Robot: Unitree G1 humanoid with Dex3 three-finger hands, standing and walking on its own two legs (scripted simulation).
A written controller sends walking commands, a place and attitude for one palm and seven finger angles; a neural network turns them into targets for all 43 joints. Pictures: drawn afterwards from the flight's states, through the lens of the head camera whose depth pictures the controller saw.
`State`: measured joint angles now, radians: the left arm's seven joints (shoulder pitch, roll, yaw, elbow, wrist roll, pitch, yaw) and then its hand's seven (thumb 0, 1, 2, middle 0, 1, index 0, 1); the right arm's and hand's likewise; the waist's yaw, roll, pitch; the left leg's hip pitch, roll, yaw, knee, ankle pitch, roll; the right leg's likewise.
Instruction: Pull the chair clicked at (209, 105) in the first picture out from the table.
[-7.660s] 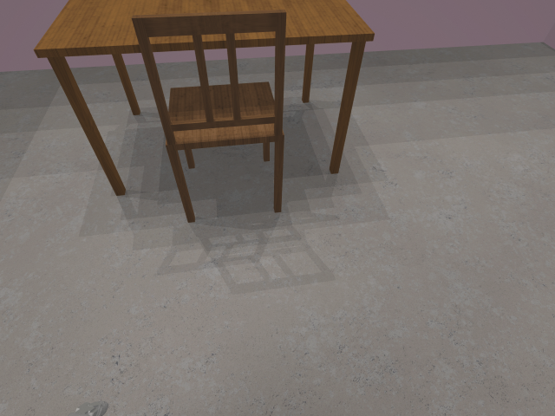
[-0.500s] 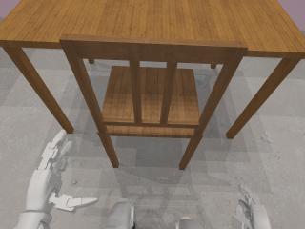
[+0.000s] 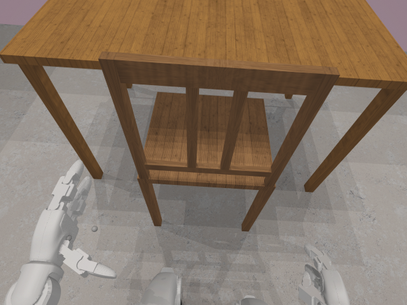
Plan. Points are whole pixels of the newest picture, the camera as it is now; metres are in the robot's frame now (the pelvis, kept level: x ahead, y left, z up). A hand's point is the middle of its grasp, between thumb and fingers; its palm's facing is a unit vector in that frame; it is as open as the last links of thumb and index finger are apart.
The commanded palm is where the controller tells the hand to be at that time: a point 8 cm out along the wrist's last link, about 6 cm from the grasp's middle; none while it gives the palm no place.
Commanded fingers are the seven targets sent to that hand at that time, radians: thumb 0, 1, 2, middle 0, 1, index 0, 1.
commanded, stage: raise the hand toward the chair's back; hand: left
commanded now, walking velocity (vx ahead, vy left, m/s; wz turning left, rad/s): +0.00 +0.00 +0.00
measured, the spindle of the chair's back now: (192, 132) +0.50 +0.06 +0.00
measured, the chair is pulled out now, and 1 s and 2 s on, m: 0.00 0.00 0.00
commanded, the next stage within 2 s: aim the fingers beside a spindle in 0.50 s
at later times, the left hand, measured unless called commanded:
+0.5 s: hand (101, 226) +0.24 +0.20 +0.05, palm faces +0.02 -1.00 -0.07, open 17.0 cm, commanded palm +0.22 +0.25 +0.05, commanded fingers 0.00 -0.50 0.30 -0.06 -0.08 -0.06 -0.08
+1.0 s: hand (111, 215) +0.27 +0.19 +0.04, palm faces +0.01 -1.00 -0.07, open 17.0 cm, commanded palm +0.25 +0.24 +0.03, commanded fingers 0.00 -0.50 0.30 -0.06 -0.08 -0.06 -0.08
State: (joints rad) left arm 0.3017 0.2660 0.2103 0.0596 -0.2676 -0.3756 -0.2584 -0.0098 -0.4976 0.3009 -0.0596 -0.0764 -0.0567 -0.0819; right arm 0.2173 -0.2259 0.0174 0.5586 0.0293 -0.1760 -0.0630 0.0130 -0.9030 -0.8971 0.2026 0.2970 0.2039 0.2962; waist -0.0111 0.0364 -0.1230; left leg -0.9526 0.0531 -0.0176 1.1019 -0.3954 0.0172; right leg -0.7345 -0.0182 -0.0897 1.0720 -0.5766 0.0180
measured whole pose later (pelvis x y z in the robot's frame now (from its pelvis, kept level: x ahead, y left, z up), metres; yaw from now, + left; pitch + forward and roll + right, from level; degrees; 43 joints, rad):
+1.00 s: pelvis +0.00 -0.02 -0.01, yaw +0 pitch +16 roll -2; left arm 0.19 0.26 0.24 0.18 -0.28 -0.42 -0.29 -0.01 -0.50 0.30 -0.06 -0.08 -0.06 -0.08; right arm 0.22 -0.25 -0.01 0.59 0.03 -0.19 -0.06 0.01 -0.90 -0.90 0.20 0.30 0.20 0.30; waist -0.02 0.04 -0.13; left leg -1.00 0.06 -0.02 1.13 -0.41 -0.01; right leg -0.80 -0.01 -0.09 1.13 -0.61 -0.01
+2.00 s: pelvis +0.00 +0.00 -0.03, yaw -2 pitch +22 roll -4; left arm -0.17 0.29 0.28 0.47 -0.22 -0.44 -0.25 -0.01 -0.50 0.30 -0.06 -0.08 -0.06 -0.08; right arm 0.22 -0.25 0.00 0.61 0.00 -0.12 -0.03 0.01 -0.90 -0.90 0.20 0.30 0.20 0.30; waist -0.04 0.04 -0.14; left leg -1.19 0.07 -0.01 1.25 -0.44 0.01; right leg -0.98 -0.01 -0.07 1.24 -0.63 0.01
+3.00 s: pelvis -0.01 -0.01 -0.04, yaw -2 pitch +22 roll -4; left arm -0.28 0.31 0.29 0.56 -0.20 -0.44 -0.25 -0.01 -0.50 0.30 -0.06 -0.08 -0.06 -0.08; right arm 0.21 -0.25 0.00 0.63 0.01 -0.10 -0.04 0.01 -0.91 -0.90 0.20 0.30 0.20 0.30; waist -0.05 0.04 -0.14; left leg -1.22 0.07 -0.02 1.27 -0.44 0.01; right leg -1.02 0.00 -0.08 1.27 -0.64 0.01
